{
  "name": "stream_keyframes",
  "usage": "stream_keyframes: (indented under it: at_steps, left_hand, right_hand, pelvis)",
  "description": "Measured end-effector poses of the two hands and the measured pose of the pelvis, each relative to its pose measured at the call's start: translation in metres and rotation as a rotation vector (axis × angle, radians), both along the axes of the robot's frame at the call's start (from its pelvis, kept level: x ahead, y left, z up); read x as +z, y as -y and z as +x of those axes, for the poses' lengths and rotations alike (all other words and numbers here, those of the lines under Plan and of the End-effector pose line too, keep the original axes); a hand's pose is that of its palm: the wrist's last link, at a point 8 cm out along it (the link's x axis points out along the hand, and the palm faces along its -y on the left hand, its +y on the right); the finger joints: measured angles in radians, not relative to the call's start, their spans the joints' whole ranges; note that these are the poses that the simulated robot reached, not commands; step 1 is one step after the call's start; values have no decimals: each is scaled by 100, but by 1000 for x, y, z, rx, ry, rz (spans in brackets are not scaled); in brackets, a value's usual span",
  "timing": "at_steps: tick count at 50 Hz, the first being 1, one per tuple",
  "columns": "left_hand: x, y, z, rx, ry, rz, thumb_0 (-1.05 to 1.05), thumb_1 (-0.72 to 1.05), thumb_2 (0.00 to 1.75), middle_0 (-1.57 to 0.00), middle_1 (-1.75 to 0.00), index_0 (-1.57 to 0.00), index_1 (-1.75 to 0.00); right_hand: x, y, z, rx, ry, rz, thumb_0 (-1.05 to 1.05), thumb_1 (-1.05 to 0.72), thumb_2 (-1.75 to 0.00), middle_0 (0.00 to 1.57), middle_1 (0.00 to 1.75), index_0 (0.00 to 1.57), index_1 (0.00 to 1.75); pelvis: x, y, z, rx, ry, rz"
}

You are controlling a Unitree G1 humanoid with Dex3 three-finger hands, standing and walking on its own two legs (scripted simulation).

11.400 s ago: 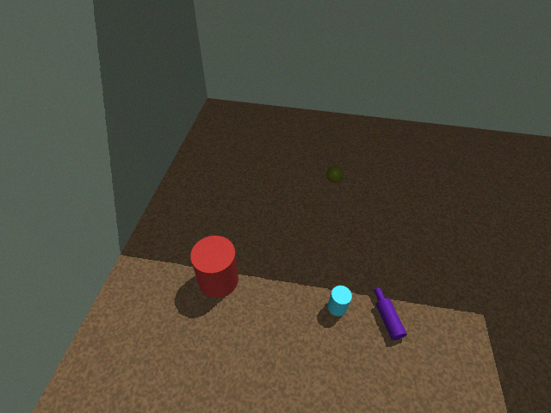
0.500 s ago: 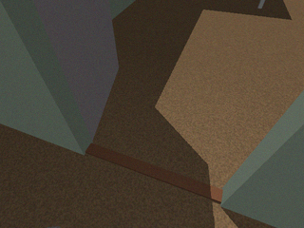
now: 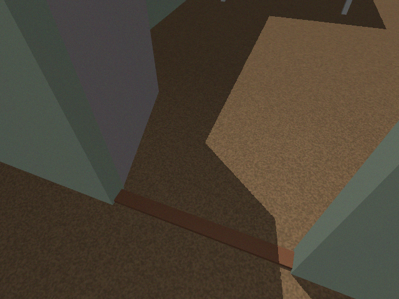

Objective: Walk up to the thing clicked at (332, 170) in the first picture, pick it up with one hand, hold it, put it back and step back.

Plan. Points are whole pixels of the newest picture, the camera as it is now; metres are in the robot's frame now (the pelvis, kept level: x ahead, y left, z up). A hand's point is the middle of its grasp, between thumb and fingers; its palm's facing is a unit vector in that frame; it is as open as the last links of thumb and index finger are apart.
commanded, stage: stand
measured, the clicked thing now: out of the picture -0.60 +1.32 -0.74
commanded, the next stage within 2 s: walk up in 0.50 s
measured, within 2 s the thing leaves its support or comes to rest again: neither
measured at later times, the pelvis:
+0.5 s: pelvis +0.00 -0.01 +0.00, yaw +0 degrees
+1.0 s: pelvis -0.01 +0.01 -0.01, yaw +27 degrees
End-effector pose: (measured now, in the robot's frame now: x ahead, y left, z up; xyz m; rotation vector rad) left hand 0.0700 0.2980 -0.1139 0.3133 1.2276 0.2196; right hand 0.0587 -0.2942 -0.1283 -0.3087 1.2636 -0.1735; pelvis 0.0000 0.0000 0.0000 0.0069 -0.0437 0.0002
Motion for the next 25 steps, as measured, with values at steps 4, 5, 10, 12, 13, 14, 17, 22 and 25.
stream_keyframes:
  at_steps: [4, 5, 10, 12, 13, 14, 17, 22, 25]
  left_hand:
    - [0, 1, -2, 2, -6, 2, 1, 91, 90, -21, -30, -20, -30]
    - [0, 2, -2, 3, -7, 1, 1, 91, 90, -21, -30, -20, -30]
    - [-1, 4, -3, 6, -11, 0, 1, 91, 90, -21, -30, -20, -30]
    - [-1, 5, -3, 7, -12, 0, 1, 91, 90, -21, -30, -21, -30]
    - [-1, 6, -3, 7, -12, 0, 1, 91, 90, -21, -30, -21, -30]
    - [0, 6, -2, 7, -12, 0, 1, 91, 90, -21, -30, -21, -30]
    - [0, 8, -1, 5, -7, 2, 1, 91, 90, -21, -30, -21, -30]
    - [1, 10, 2, 1, 5, 3, 1, 91, 90, -21, -30, -21, -30]
    - [1, 10, 3, 0, 8, 2, 1, 91, 90, -21, -30, -21, -30]
  right_hand:
    - [0, 2, 4, 6, 5, -2, 0, -90, -90, 20, 30, 20, 30]
    - [1, 3, 5, 8, 6, -2, 0, -90, -90, 20, 30, 20, 30]
    - [1, 6, 8, 15, 5, -6, 0, -90, -90, 20, 30, 20, 30]
    - [1, 7, 8, 15, 5, -7, 0, -90, -90, 20, 30, 20, 30]
    - [1, 8, 9, 15, 5, -7, 0, -90, -90, 20, 30, 20, 30]
    - [0, 8, 9, 15, 6, -7, 0, -90, -90, 20, 30, 20, 30]
    - [0, 10, 10, 15, 9, -7, 0, -90, -90, 20, 30, 20, 30]
    - [0, 12, 10, 14, 13, -6, 0, -90, -90, 20, 30, 20, 30]
    - [0, 12, 8, 14, 9, -6, 0, -90, -90, 20, 30, 20, 30]
  pelvis:
    - [0, 2, 1, 2, -3, -2]
    - [0, 2, 1, 3, -4, -2]
    - [0, 4, 2, 5, -5, -1]
    - [0, 5, 3, 4, -4, 0]
    - [0, 6, 3, 5, -4, 0]
    - [0, 6, 3, 5, -3, -1]
    - [0, 8, 3, 4, -1, -1]
    - [0, 9, 3, 5, 0, -3]
    - [0, 10, 3, 5, -1, -4]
